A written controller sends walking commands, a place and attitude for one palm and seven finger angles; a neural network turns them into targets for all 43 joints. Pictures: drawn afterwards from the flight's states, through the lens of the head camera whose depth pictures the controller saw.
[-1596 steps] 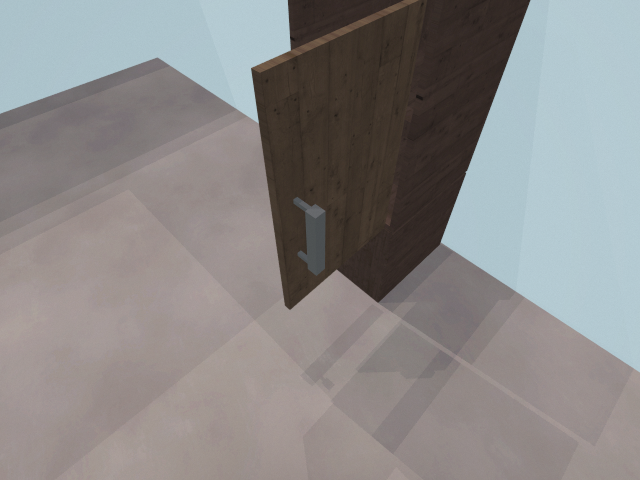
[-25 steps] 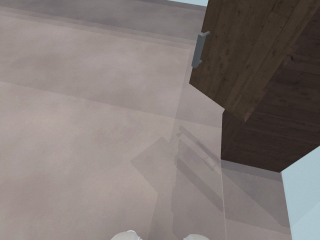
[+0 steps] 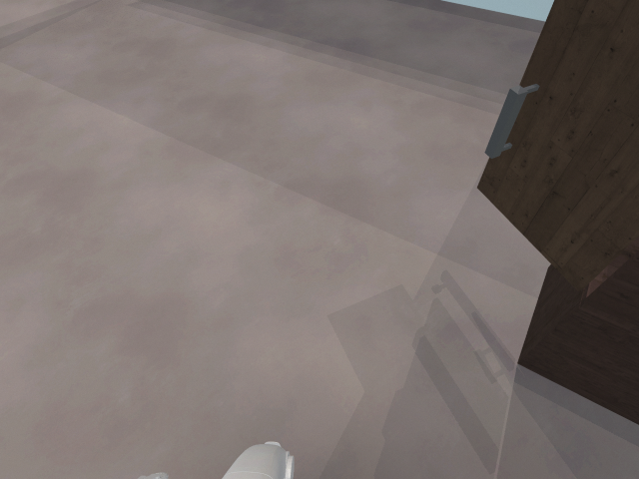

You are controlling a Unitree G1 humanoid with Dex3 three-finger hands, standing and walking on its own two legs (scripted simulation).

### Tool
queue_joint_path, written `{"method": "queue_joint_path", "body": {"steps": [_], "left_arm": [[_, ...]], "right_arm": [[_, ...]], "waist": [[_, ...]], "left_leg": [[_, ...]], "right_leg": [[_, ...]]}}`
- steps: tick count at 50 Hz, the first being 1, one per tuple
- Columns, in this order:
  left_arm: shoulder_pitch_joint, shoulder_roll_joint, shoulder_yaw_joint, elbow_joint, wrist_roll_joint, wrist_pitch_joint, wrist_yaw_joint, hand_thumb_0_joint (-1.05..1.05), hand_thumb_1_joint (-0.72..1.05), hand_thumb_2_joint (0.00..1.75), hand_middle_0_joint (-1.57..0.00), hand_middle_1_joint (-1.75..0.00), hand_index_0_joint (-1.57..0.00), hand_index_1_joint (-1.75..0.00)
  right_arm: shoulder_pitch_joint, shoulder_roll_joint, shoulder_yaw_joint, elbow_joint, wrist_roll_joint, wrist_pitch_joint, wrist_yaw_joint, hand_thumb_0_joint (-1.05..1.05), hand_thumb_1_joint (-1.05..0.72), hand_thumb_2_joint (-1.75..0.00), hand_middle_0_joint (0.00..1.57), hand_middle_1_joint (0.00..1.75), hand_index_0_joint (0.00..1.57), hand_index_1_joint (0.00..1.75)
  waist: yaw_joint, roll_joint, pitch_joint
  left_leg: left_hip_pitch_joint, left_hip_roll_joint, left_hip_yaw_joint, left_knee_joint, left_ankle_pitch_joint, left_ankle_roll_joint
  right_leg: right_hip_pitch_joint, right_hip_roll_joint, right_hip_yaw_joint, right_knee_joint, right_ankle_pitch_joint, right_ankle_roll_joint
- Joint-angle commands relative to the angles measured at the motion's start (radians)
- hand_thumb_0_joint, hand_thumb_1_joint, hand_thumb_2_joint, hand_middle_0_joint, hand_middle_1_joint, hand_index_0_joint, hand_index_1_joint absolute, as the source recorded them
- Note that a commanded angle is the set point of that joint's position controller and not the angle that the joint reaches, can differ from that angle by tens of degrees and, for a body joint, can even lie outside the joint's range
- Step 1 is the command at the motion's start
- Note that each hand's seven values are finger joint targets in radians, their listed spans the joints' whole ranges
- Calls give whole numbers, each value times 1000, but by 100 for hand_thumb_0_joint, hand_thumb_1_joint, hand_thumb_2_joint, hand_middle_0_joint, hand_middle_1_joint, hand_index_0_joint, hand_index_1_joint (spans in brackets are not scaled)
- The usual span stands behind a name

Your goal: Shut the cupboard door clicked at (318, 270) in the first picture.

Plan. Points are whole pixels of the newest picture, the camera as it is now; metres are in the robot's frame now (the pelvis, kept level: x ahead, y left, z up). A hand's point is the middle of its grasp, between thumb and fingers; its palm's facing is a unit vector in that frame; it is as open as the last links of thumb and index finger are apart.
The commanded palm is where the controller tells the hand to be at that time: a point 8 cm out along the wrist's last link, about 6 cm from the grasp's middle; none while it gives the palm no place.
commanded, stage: walk to a spot facing it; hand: left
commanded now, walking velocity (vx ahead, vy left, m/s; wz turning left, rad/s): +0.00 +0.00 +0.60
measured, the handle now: (512, 121) +0.83 -0.41 -0.09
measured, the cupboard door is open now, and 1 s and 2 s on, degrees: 56 56 56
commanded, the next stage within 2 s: turn to face it in 1.18 s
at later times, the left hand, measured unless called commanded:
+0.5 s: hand out of the picture +0.08 +0.24 -0.15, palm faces +0.29 -0.91 -0.28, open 7.4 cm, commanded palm none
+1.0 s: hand out of the picture +0.03 +0.21 -0.20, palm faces +0.65 -0.74 -0.17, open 7.4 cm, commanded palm none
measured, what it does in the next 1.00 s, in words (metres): walks ahead, turning left: left foot, then right foot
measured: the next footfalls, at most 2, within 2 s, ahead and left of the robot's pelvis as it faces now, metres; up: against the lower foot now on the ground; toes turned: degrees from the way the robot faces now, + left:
left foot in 0.20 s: +0.03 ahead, +0.15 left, +0.00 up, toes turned +12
right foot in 0.50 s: +0.19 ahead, -0.08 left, +0.00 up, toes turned +14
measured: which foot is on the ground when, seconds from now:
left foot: up 0.00-0.18, down 0.20-0.50, up 0.52-0.94, down 0.96-1.00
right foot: down 0.00-0.18, up 0.20-0.48, down 0.50-0.96, up 0.98-1.00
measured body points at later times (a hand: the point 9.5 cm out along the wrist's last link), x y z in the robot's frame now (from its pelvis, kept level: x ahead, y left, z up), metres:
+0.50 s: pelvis +0.06 +0.00 -0.01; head +0.09 +0.00 +0.44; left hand +0.06 +0.29 -0.13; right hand +0.17 -0.23 -0.16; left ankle -0.01 +0.14 -0.74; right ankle +0.15 -0.10 -0.73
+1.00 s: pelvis +0.19 +0.10 -0.03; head +0.22 +0.15 +0.42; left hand +0.00 +0.25 -0.18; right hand +0.47 +0.00 -0.14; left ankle +0.21 +0.22 -0.74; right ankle +0.17 -0.09 -0.70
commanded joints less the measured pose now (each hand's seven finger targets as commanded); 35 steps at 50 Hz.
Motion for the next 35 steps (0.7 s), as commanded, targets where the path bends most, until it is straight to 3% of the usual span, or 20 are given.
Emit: {"method": "queue_joint_path", "body": {"steps": [1, 4, 7, 8, 9, 10, 11, 13, 16, 21, 23, 24, 25, 26, 27, 28, 29, 30, 31, 35], "left_arm": [[83, 222, 59, -60, 2, -26, 9, 0, 90, 90, -20, -30, -20, -30], [119, 236, 68, -45, 4, -22, 5, 0, 90, 90, -20, -30, -20, -30], [109, 234, 71, -49, -5, -18, -2, 0, 90, 90, -20, -30, -20, -30], [104, 220, 68, -57, -12, -15, -8, 0, 90, 90, -20, -30, -20, -30], [96, 160, 55, -88, -14, -14, -20, 0, 90, 90, -20, -30, -20, -30], [-11, 131, 33, -152, -4, -13, -23, 0, 90, 90, -20, -30, -20, -30], [-106, 143, 38, -161, 2, -8, -19, 0, 90, 90, -20, -30, -20, -30], [-111, 147, 47, -136, -4, -16, -35, 0, 90, 90, -20, -30, -20, -30], [-51, 136, 46, -101, -5, -19, -56, 0, 90, 90, -20, -30, -20, -30], [-7, 124, 44, -95, -3, -26, -65, 0, 90, 90, -20, -30, -20, -30], [113, 138, 55, -59, -1, -35, -64, 0, 90, 90, -20, -30, -20, -30], [216, 185, 71, -36, 4, -47, -57, 0, 90, 90, -20, -30, -20, -30], [314, 272, 88, -22, 17, -61, -38, 0, 90, 90, -20, -30, -20, -30], [302, 286, 77, -31, 3, -51, -30, 0, 90, 90, -20, -30, -20, -30], [222, 278, 76, -50, 0, -59, -23, 0, 90, 90, -20, -30, -20, -30], [139, 233, 66, -63, 1, -64, -18, 0, 90, 90, -20, -30, -20, -30], [68, 176, 56, -68, 2, -67, -16, 0, 90, 90, -20, -30, -20, -30], [53, 148, 47, -69, 1, -77, -18, 0, 90, 90, -20, -30, -20, -30], [72, 131, 44, -57, -1, -87, -19, 0, 90, 90, -20, -30, -20, -30], [181, 120, 43, 11, 0, -100, -15, 0, 90, 90, -20, -30, -20, -30]], "right_arm": [[-82, -20, 18, -102, 5, -22, 12, 0, -90, -90, 20, 30, 20, 30], [-106, -18, 23, -112, 10, -28, 11, 0, -90, -90, 20, 30, 20, 30], [-33, -44, 23, -95, 5, -39, 7, 0, -90, -90, 20, 30, 20, 30], [42, -92, 13, -74, 0, -49, 7, 0, -90, -90, 20, 30, 20, 30], [107, -214, -19, -64, -11, -53, 3, 0, -90, -90, 20, 30, 20, 30], [202, -270, -31, -41, -10, -51, -6, 0, -90, -90, 20, 30, 20, 30], [231, -239, -26, -23, -11, -56, -16, 0, -90, -90, 20, 30, 20, 30], [123, -180, -5, -53, -13, -68, -29, 0, -90, -90, 20, 30, 20, 30], [54, -164, 4, -68, -12, -81, -30, 0, -90, -90, 20, 30, 20, 30], [25, -170, -3, -60, -13, -80, -22, 0, -90, -90, 20, 30, 20, 30], [-16, -160, -3, -68, -10, -77, -20, 0, -90, -90, 20, 30, 20, 30], [-39, -123, 1, -79, -3, -79, -18, 0, -90, -90, 20, 30, 20, 30], [-17, -41, 21, -97, 8, -86, -15, 0, -90, -90, 20, 30, 20, 30], [-42, -32, 18, -120, -3, -87, -10, 0, -90, -90, 20, 30, 20, 30], [-13, -54, 8, -108, -10, -82, -4, 0, -90, -90, 20, 30, 20, 30], [-12, -54, 5, -92, -15, -81, 2, 0, -90, -90, 20, 30, 20, 30], [7, -43, 3, -66, -16, -72, 11, 0, -90, -90, 20, 30, 20, 30], [16, -16, 11, -46, -16, -68, 21, 0, -90, -90, 20, 30, 20, 30], [30, 3, 16, -38, -12, -66, 25, 0, -90, -90, 20, 30, 20, 30], [-45, 33, 26, -53, -6, -66, 35, 0, -90, -90, 20, 30, 20, 30]], "waist": [[69, -213, -97], [87, -255, -113], [43, -214, -146], [-1, -98, -194], [-37, 208, -235], [-99, 271, -201], [-115, 220, -151], [-55, 217, -57], [-3, 153, -66], [32, 153, -32], [96, 101, -41], [151, -22, -67], [194, -322, -138], [174, -337, -100], [113, -316, -61], [78, -279, -12], [31, -179, -1], [21, -139, -13], [20, -148, -36], [56, -142, -33]], "left_leg": [[13, 33, 61, -167, -25, -4], [71, 22, 91, -308, -28, 13], [274, 13, 105, -540, 112, 36], [463, 61, 38, -654, 205, 64], [654, 312, -314, -686, 285, 178], [652, 458, -500, -749, 285, 299], [566, 415, -494, -776, 149, 296], [441, 331, -407, -797, 45, 259], [374, 252, -307, -800, 26, 227], [193, 203, -295, -801, -116, 211], [43, 156, -278, -701, -188, 186], [-116, 77, -226, -538, -217, 151], [-257, -50, -47, -185, -220, 89], [-275, -35, -55, 70, -209, 81], [-268, 23, -99, 215, -115, 83], [-266, 63, -104, 269, -8, 78], [-217, 103, -87, 265, 74, 70], [-168, 109, -56, 229, 149, 57], [-155, 107, -30, 190, 183, 49], [-201, 114, 37, 6, 187, 42]], "right_leg": [[168, -240, 74, -103, 651, -126], [203, -250, 62, -62, 701, -115], [116, -239, 6, 21, 538, -56], [-13, -208, -48, 161, 358, -10], [-305, -64, -119, 382, -148, 59], [-479, -21, -44, 519, -379, 59], [-509, -42, 36, 569, -312, 48], [-499, -49, 76, 582, -166, 49], [-388, -22, 48, 432, -94, 58], [-150, 43, -14, 170, -2, 63], [79, 81, -38, 59, 32, 62], [272, 27, 48, -57, -74, 49], [392, -252, 384, -266, -388, -28], [275, -398, 617, -418, -531, -95], [134, -421, 686, -458, -661, -119], [40, -401, 606, -457, -626, -114], [-19, -367, 420, -427, -496, -96], [-28, -293, 239, -396, -278, -71], [18, -261, 125, -373, -109, -64], [186, -258, -32, -337, 236, -87]]}}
